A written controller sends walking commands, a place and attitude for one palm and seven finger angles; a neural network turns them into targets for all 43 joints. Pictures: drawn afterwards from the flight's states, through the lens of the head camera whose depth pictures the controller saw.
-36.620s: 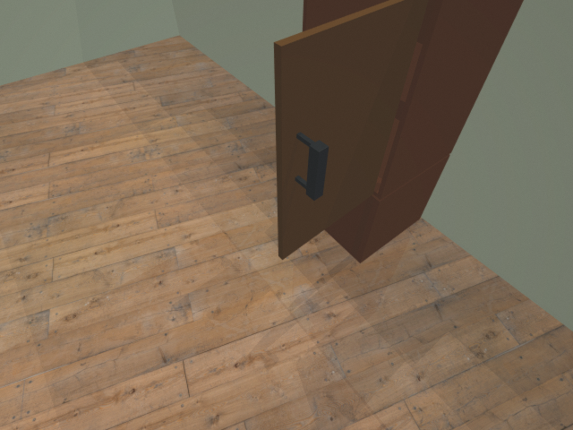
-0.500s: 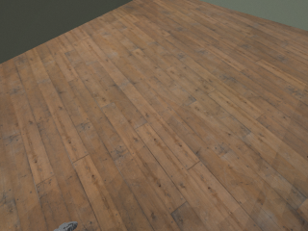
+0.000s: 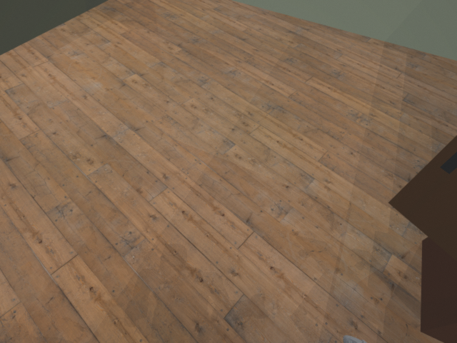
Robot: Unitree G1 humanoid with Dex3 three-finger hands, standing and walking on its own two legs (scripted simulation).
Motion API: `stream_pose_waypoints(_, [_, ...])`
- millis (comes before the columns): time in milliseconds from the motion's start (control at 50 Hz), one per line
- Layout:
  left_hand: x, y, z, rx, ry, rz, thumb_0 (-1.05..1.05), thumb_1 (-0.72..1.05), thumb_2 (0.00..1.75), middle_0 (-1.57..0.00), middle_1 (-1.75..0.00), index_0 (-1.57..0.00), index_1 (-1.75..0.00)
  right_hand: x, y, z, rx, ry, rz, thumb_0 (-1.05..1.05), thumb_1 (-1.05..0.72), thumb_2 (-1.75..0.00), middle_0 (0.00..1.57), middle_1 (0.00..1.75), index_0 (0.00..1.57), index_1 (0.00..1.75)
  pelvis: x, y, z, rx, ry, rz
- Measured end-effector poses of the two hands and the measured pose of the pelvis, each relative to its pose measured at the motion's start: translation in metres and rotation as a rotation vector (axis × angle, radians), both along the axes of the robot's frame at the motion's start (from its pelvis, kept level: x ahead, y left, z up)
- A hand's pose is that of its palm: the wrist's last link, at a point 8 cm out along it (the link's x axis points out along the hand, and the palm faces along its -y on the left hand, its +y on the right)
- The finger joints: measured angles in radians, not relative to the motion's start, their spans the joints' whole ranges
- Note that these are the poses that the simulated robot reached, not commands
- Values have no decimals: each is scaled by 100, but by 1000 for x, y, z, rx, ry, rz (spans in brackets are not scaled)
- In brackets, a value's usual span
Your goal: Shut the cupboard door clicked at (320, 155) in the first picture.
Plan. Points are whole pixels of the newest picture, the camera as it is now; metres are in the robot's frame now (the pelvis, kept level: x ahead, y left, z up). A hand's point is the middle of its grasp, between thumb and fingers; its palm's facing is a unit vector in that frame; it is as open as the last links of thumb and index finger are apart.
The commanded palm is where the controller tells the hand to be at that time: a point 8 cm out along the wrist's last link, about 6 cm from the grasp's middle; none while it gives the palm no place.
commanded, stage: turn to face it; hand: left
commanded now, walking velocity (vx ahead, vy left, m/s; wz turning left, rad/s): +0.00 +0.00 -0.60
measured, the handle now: out of the picture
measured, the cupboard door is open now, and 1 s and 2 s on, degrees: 61 61 61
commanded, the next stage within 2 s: take the last steps up to it in 1.34 s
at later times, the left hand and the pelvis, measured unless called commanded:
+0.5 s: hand (166, 323) +0.17 +0.13 -0.14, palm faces -0.29 -0.91 -0.28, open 7.4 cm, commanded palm none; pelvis +0.01 -0.04 +0.00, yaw -18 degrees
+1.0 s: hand (168, 292) +0.23 +0.14 -0.16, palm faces -0.52 -0.83 -0.22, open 7.4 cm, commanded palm none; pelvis +0.05 -0.01 +0.01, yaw -36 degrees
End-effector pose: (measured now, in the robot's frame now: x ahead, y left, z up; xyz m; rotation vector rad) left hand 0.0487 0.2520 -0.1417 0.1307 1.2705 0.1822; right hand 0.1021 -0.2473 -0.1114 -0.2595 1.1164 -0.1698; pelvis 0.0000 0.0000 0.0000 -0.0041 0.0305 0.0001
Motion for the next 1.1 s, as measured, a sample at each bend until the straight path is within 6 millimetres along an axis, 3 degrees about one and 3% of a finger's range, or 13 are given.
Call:
stream_pose_waypoints(120, [25, 11, 10, -1, 7, -81, 1, 91, 89, -20, -30, -20, -29, -29, 6, 9, -7, 37, -62, 0, -91, -90, 20, 30, 20, 30, 3, 5, 11, -30, -12, -81])
stream_pose_waypoints(200, [50, 7, 15, 13, -2, -149, 1, 91, 89, -19, -30, -20, -29, -52, 0, 5, 8, 63, -138, 0, -91, -90, 20, 30, 20, 30, 5, 2, 12, -35, -15, -140])
stream_pose_waypoints(360, [115, -42, 20, 66, -100, -330, 1, 91, 90, -19, -30, -20, -29, -114, -37, -34, 66, 130, -317, 0, -91, -90, 20, 30, 20, 30, 9, -27, -9, -2, -21, -251])
stream_pose_waypoints(420, [125, -61, 27, 79, -132, -365, 1, 91, 89, -19, -30, -20, -29, -128, -51, -41, 66, 174, -363, 0, -91, -90, 20, 30, 20, 30, 8, -33, -8, -5, -26, -272])
stream_pose_waypoints(500, [127, -77, 36, 76, -113, -396, 1, 91, 89, -20, -30, -20, -29, -129, -60, -30, 66, 163, -399, 0, -91, -90, 20, 30, 20, 30, 11, -37, 3, 15, -17, -317])
stream_pose_waypoints(620, [130, -87, 31, 43, -69, -450, 1, 90, 89, -20, -30, -21, -29, -112, -62, -12, 55, 89, -437, 0, -91, -90, 19, 30, 20, 30, 19, -37, 10, 22, -6, -380])
stream_pose_waypoints(720, [137, -79, 18, 18, -32, -477, 1, 90, 89, -20, -30, -21, -30, -92, -53, -4, 30, 32, -465, 0, -91, -90, 19, 30, 20, 30, 31, -26, 7, 12, -2, -438])
stream_pose_waypoints(820, [157, -62, -2, 3, 4, -502, 1, 90, 89, -20, -30, -21, -29, -81, -35, 1, -11, -20, -492, 0, -91, -90, 20, 30, 20, 30, 46, -10, -2, -8, -1, -503])
stream_pose_waypoints(980, [198, -65, 12, 19, 5, -608, 1, 91, 89, -20, -30, -20, -29, -114, -6, 9, 8, 37, -585, 0, -91, -90, 20, 30, 20, 30, 53, -6, 11, -30, -1, -611])
stream_pose_waypoints(1100, [223, -102, 21, 38, -27, -719, 1, 91, 90, -19, -30, -20, -29, -163, 6, -7, 65, 94, -712, 0, -91, -90, 20, 30, 20, 30, 50, -16, 9, -26, -6, -681])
